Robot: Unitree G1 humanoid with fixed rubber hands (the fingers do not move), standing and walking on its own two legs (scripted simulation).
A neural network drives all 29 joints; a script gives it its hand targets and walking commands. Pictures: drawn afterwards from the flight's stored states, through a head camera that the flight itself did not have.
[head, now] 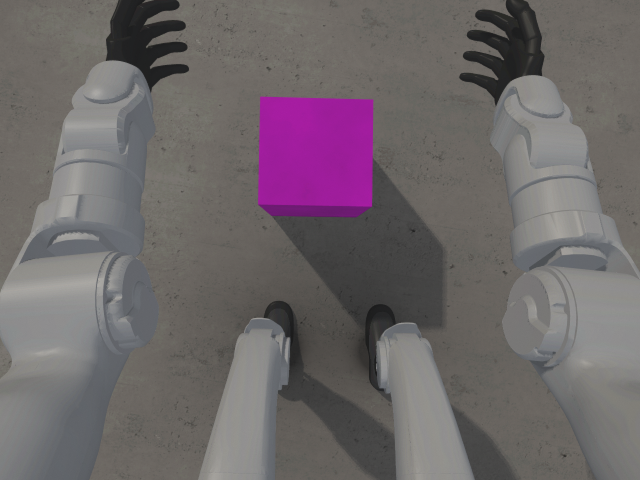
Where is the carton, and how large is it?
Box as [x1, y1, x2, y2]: [258, 97, 372, 216]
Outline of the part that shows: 260,97 258,204 271,215 357,216 371,206 371,99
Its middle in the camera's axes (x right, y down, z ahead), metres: -0.01 -0.16 +0.85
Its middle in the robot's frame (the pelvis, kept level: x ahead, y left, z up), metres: +0.54 +0.03 -0.53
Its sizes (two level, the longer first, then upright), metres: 0.210 0.200 0.250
